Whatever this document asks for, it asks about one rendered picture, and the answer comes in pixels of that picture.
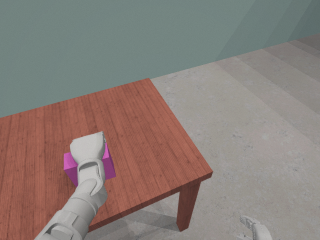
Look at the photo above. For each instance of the sponge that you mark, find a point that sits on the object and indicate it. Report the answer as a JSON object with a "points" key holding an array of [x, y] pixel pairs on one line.
{"points": [[70, 166]]}

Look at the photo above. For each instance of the right robot hand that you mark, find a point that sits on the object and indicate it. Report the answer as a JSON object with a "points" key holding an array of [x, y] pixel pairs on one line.
{"points": [[259, 231]]}

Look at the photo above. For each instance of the left robot hand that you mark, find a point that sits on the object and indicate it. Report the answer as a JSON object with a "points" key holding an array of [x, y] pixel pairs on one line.
{"points": [[88, 147]]}

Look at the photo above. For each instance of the table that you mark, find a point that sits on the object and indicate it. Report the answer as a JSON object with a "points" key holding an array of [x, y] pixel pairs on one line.
{"points": [[153, 158]]}

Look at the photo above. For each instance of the left robot forearm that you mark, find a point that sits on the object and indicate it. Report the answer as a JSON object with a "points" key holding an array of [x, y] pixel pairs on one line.
{"points": [[73, 220]]}

